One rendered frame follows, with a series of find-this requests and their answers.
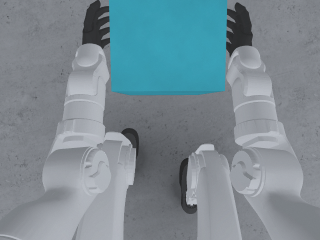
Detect robot left forearm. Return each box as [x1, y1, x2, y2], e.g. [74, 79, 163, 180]
[42, 43, 110, 184]

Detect robot right foot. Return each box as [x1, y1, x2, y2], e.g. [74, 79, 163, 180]
[179, 158, 198, 214]

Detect robot right forearm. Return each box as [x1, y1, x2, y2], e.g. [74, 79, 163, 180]
[226, 45, 304, 184]

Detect carton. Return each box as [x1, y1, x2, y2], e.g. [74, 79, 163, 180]
[109, 0, 228, 96]

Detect left robot upper arm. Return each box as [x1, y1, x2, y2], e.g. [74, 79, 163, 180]
[0, 146, 112, 240]

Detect left robot hand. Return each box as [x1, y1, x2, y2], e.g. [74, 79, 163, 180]
[82, 0, 110, 49]

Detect right robot hand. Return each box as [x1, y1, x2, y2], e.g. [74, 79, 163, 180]
[226, 2, 253, 57]

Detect robot left thigh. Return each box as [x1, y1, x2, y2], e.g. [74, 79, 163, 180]
[75, 140, 136, 240]

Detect right robot upper arm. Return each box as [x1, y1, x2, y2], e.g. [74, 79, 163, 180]
[229, 146, 320, 240]

